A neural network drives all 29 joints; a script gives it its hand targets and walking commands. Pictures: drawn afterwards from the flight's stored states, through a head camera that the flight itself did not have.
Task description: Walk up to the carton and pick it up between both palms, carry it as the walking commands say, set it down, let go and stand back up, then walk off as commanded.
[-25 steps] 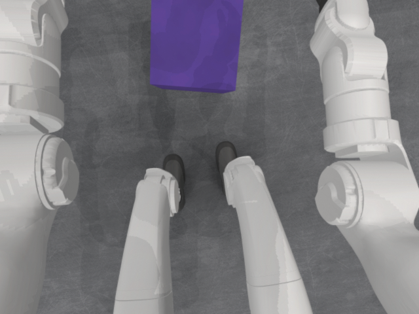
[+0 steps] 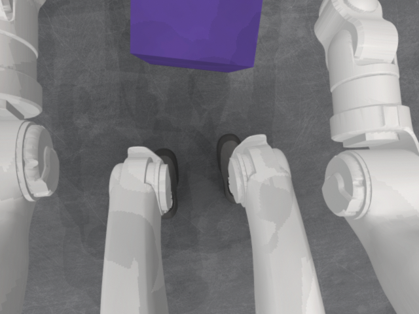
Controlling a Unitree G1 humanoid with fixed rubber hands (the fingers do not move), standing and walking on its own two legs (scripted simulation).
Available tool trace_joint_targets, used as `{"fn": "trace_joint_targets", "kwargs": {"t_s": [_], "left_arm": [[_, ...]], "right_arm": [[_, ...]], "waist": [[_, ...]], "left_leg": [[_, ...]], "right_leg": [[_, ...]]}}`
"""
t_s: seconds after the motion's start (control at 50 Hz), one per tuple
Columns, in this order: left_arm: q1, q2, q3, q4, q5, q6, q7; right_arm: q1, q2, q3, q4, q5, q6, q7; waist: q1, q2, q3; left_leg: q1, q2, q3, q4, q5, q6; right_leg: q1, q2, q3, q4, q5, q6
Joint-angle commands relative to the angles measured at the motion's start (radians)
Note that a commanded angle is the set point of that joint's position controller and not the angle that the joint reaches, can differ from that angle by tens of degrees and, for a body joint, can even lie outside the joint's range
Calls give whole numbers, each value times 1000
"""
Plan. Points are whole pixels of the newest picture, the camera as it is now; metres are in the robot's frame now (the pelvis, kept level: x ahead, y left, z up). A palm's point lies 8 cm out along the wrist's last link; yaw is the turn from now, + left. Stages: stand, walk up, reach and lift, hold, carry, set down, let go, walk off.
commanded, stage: reach and lift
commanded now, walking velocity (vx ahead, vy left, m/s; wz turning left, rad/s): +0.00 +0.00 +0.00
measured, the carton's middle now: (195, 8) +0.56 -0.03 -0.37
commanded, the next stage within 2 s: none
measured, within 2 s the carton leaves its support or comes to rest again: neither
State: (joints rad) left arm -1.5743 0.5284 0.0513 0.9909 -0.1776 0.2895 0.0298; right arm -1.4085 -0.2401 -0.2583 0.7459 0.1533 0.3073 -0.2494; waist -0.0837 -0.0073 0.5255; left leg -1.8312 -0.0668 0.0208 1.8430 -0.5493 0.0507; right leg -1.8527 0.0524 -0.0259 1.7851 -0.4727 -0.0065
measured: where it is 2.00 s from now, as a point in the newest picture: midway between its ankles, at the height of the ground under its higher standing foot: (200, 187)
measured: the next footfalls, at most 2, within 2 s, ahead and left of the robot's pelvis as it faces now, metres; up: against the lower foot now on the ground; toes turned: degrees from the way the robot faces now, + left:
none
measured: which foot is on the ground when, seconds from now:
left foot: down 0.00-1.00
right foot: down 0.00-1.00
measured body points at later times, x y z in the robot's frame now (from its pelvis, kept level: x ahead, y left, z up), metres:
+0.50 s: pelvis +0.01 +0.00 -0.11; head +0.39 +0.00 +0.11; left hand +0.60 +0.16 -0.30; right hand +0.54 -0.20 -0.30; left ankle +0.11 +0.09 -0.46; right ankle +0.14 -0.11 -0.46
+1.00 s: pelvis +0.02 +0.00 -0.14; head +0.39 +0.02 +0.09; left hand +0.59 +0.16 -0.33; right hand +0.56 -0.21 -0.31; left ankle +0.11 +0.09 -0.46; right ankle +0.14 -0.11 -0.46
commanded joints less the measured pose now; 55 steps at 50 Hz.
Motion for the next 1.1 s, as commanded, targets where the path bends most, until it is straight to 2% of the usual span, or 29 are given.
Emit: {"fn": "trace_joint_targets", "kwargs": {"t_s": [0.0, 0.06, 0.08, 0.14, 0.16, 0.18, 0.2, 0.22, 0.24, 0.26, 0.3, 0.34, 0.38, 0.4, 0.42, 0.44, 0.48, 0.5, 0.52, 0.54, 0.58, 0.6, 0.62, 0.76, 0.84, 0.96, 1.0, 1.02, 1.08], "left_arm": [[-513, 199, -12, -244, -28, -36, 24], [-510, 214, 45, -116, 15, -45, 25], [-513, 187, 23, -215, -16, -48, 21], [-513, 145, -36, -146, -46, -47, 16], [-490, 175, -16, -150, -25, -50, 25], [-512, 179, -10, -178, -27, -58, 30], [-507, 157, -28, 12, -28, -62, 22], [-509, 186, 9, -138, -25, -76, 19], [-460, 180, 17, -38, 7, -81, 18], [-467, 150, -21, -138, -16, -90, 24], [-442, 130, -12, -20, -6, -110, 18], [-469, 149, -28, -118, -47, -121, 8], [-466, 164, -39, -136, -53, -142, 14], [-442, 137, -63, -9, -50, -135, 16], [-446, 125, -64, 8, -39, -131, 15], [-408, 104, -80, 117, -20, -138, 5], [-506, 190, -6, -253, -37, -190, 28], [-486, 165, -48, -191, -59, -194, 29], [-433, 120, -67, 55, -48, -182, 22], [-397, 91, -65, 90, -16, -178, 12], [-469, 133, -76, -80, -61, -196, 8], [-442, 128, -107, -98, -43, -200, 16], [-414, 151, -38, -89, 4, -210, 29], [-353, 92, -87, -57, -9, -198, 13], [-381, 70, -114, -103, -40, -199, 13], [-383, 74, -109, -39, -71, -194, 15], [-389, 56, -129, -17, -66, -185, 21], [-374, 105, -98, -39, -22, -194, 22], [-394, 64, -98, 6, -39, -195, 17]], "right_arm": [[-413, -155, -2, -252, 21, -37, -7], [-371, -164, -17, -41, -11, -44, 15], [-378, -171, -22, -126, -15, -47, 12], [-409, -173, -26, -102, -7, -60, 7], [-426, -181, -38, -128, -1, -69, 10], [-417, -224, -64, -177, -19, -80, 3], [-443, -208, -35, -14, -23, -86, 14], [-418, -158, -17, -134, -8, -93, 21], [-371, -156, -19, -21, -14, -91, 28], [-383, -158, -10, -93, 6, -105, 32], [-334, -152, -10, 68, -22, -125, 41], [-351, -144, -9, -23, -15, -129, 37], [-383, -156, 5, -66, 5, -155, 35], [-374, -130, 16, 20, 19, -155, 39], [-345, -165, -19, 56, -19, -163, 47], [-333, -131, -14, 154, -19, -170, 54], [-435, -152, -5, -131, 40, -200, 43], [-380, -152, 2, -58, 54, -206, 45], [-320, -105, 30, 192, 22, -198, 56], [-328, -72, 46, 183, 54, -202, 74], [-375, -88, 57, 67, 81, -214, 81], [-374, -86, 44, 78, 96, -218, 77], [-347, -84, 72, 94, 118, -227, 82], [-231, -57, 61, 236, 109, -218, 75], [-224, -112, -14, 234, 44, -239, 59], [-343, -99, 29, 132, 86, -251, 67], [-334, -99, 33, 154, 91, -241, 74], [-281, -64, 36, 239, 119, -225, 86], [-329, -57, 47, 188, 92, -234, 81]], "waist": [[-42, 151, -2206], [-16, 140, -1888], [-44, 134, -1972], [-83, 151, -2027], [-51, 155, -1983], [-91, 136, -2009], [-52, 123, -1789], [-38, 81, -1860], [-24, 97, -1777], [-13, 130, -1891], [-38, 117, -1698], [-63, 81, -1812], [-35, 122, -1834], [-28, 123, -1720], [-76, 108, -1652], [-57, 148, -1478], [-3, 125, -1812], [-22, 173, -1812], [-40, 126, -1538], [-6, 152, -1423], [-17, 126, -1579], [-18, 183, -1603], [53, 208, -1601], [2, 209, -1515], [-82, 224, -1489], [-31, 131, -1544], [-19, 160, -1516], [26, 183, -1440], [10, 120, -1463]], "left_leg": [[732, -1, -48, -92, 417, -40], [601, 28, -82, -60, 311, -35], [651, 16, -73, -38, 337, -41], [664, 19, -68, 9, 356, -49], [681, 18, -87, 11, 377, -42], [688, 13, -81, 33, 357, -37], [567, 24, -80, 71, 323, -34], [550, 22, -72, 66, 319, -29], [494, 22, -68, 74, 287, -28], [585, 25, -73, 81, 392, -42], [466, 30, -80, 115, 327, -48], [464, 20, -63, 139, 350, -47], [473, 21, -61, 176, 395, -48], [481, 31, -73, 184, 389, -45], [474, 35, -107, 184, 383, -44], [399, 39, -110, 191, 351, -45], [459, 14, -76, 228, 458, -50], [484, 27, -69, 249, 479, -62], [353, 41, -89, 245, 390, -50], [317, 45, -89, 233, 339, -46], [354, 40, -82, 246, 386, -40], [405, 35, -85, 244, 431, -53], [416, 38, -67, 261, 436, -51], [355, 43, -86, 259, 402, -53], [322, 39, -104, 253, 419, -58], [349, 39, -92, 265, 395, -39], [360, 40, -97, 251, 386, -39], [325, 42, -93, 231, 341, -34], [326, 38, -80, 248, 327, -30]], "right_leg": [[722, 25, -23, -12, 378, 37], [502, 12, -8, 13, 213, 26], [567, 15, 1, 2, 242, 25], [565, 12, -29, 61, 284, 23], [493, 16, -37, 91, 266, 29], [526, 19, -39, 85, 255, 31], [369, 4, -35, 126, 196, 32], [481, 10, -16, 117, 248, 35], [455, 9, -4, 134, 259, 29], [485, 12, -22, 164, 298, 31], [371, 10, -20, 185, 276, 25], [545, 12, -11, 191, 361, 26], [504, 16, -2, 240, 392, 26], [396, 14, -22, 243, 330, 36], [347, 12, -35, 255, 329, 40], [216, 11, -31, 260, 260, 35], [489, 17, 16, 295, 462, 23], [474, 17, 15, 307, 481, 18], [299, 8, -7, 318, 371, 29], [272, 7, 13, 298, 338, 28], [403, 1, 25, 304, 399, 33], [370, 10, 9, 330, 423, 35], [303, 13, 11, 335, 409, 26], [333, 5, 22, 343, 406, 17], [283, 13, 2, 355, 446, 13], [328, 3, 5, 329, 405, 18], [304, 1, 3, 337, 390, 26], [238, 5, 12, 331, 341, 23], [255, 8, 5, 320, 315, 33]]}}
